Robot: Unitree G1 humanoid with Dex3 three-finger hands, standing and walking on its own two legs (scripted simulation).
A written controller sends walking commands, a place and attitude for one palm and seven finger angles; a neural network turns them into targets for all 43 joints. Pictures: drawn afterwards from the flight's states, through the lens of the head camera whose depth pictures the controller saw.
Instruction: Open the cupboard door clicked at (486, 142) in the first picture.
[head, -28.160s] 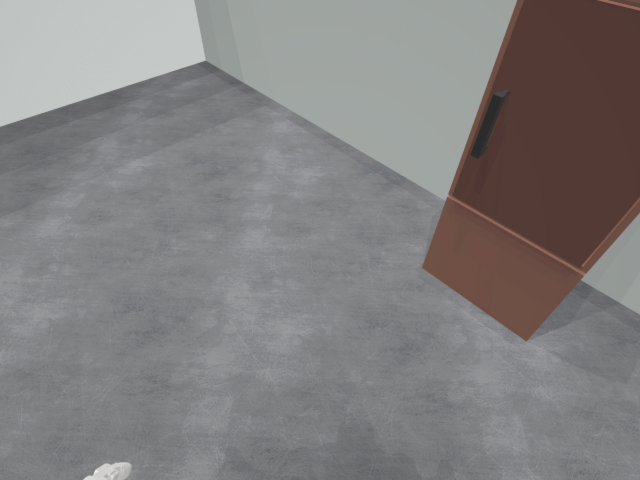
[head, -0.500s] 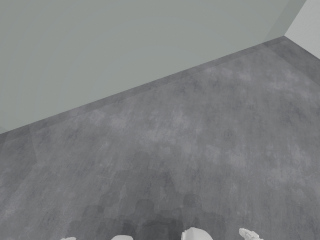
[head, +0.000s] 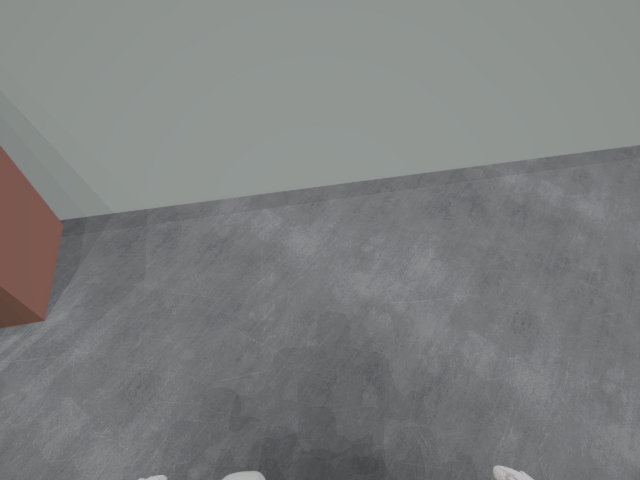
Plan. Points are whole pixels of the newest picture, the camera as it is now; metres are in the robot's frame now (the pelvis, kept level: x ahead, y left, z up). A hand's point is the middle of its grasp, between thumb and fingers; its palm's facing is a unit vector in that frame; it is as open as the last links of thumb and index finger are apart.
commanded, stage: turn to face it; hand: left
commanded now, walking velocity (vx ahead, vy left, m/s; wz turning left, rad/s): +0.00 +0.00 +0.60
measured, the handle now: out of the picture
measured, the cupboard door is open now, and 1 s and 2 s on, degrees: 43 43 43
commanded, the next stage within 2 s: take the last steps up to it in 1.66 s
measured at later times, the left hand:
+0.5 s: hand out of the picture +0.04 +0.17 -0.14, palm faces +0.29 -0.92 -0.27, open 7.4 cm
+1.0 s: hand out of the picture +0.01 +0.19 -0.14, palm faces +0.56 -0.77 -0.30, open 7.4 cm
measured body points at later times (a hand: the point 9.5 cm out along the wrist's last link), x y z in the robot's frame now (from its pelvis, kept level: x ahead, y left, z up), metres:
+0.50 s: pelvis +0.02 -0.05 +0.02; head +0.07 -0.05 +0.46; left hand +0.03 +0.22 -0.12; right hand +0.17 -0.28 -0.13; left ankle -0.03 +0.07 -0.65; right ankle +0.03 -0.17 -0.72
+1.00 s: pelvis +0.04 -0.06 +0.00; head +0.09 -0.04 +0.45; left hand -0.02 +0.23 -0.12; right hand +0.26 -0.22 -0.14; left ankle -0.02 +0.07 -0.72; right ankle +0.12 -0.17 -0.73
